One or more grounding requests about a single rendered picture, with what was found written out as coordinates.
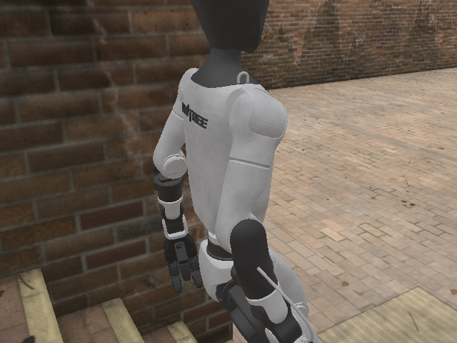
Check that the stairs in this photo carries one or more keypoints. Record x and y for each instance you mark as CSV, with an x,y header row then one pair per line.
x,y
27,316

